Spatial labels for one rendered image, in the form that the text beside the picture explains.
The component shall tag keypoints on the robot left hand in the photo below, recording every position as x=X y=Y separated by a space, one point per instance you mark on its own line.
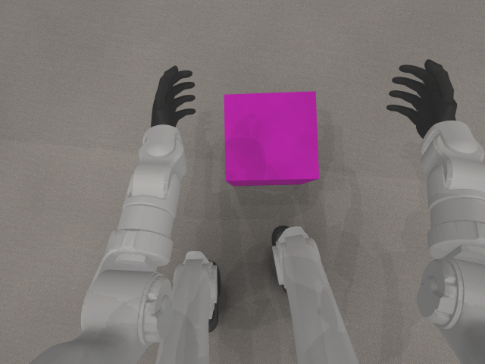
x=165 y=105

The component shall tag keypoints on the left robot thigh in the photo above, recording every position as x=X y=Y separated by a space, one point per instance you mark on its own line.
x=193 y=292

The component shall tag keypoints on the robot right hand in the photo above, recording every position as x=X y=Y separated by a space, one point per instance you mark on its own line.
x=435 y=104

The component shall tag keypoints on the left robot upper arm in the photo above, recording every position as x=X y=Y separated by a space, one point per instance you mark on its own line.
x=125 y=312

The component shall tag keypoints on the right robot upper arm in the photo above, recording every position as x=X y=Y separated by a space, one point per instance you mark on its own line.
x=452 y=296

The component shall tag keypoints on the carton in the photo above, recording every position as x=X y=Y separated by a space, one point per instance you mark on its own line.
x=271 y=138

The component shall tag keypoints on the robot left forearm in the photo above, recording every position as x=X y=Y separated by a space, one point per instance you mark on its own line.
x=142 y=241

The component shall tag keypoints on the robot thigh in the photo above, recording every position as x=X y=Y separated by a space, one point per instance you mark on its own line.
x=193 y=292
x=319 y=331

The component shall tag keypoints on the right robot thigh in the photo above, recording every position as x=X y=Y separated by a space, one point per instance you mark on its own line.
x=319 y=331

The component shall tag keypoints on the robot right forearm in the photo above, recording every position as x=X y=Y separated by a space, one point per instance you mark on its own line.
x=453 y=162

